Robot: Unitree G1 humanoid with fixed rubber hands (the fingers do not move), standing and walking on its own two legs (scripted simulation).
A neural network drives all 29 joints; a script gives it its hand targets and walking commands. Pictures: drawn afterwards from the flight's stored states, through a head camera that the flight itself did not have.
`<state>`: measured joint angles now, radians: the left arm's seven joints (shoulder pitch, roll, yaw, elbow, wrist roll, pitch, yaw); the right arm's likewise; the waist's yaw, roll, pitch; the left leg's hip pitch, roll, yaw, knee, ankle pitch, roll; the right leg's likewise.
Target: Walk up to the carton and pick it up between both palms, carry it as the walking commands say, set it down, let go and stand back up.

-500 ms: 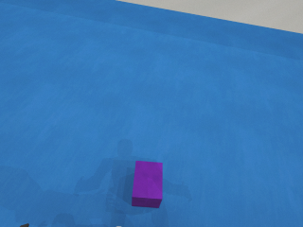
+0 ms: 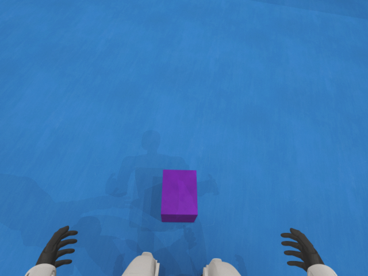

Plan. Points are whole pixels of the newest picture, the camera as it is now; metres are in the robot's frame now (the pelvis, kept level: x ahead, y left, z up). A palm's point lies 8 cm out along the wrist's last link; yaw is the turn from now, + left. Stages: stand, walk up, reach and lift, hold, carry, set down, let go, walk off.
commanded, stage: reach and lift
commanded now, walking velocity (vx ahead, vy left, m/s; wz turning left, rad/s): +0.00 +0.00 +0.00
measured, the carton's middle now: (178, 196) +0.47 +0.00 -0.65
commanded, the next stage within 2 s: none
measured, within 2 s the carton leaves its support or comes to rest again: neither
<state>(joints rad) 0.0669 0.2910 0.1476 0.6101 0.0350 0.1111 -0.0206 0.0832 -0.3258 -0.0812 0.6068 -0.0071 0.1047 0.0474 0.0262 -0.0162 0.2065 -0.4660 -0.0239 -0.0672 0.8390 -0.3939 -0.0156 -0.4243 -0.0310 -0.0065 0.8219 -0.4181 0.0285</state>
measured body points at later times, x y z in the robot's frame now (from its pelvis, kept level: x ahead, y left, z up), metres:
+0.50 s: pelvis -0.01 -0.02 -0.03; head +0.20 -0.03 +0.37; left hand +0.29 +0.25 -0.15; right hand +0.30 -0.25 -0.16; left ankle +0.03 +0.12 -0.70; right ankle +0.01 -0.14 -0.70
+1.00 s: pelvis -0.04 +0.00 -0.05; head +0.26 +0.00 +0.28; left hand +0.43 +0.20 -0.19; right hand +0.42 -0.19 -0.19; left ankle +0.03 +0.12 -0.70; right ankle +0.01 -0.14 -0.70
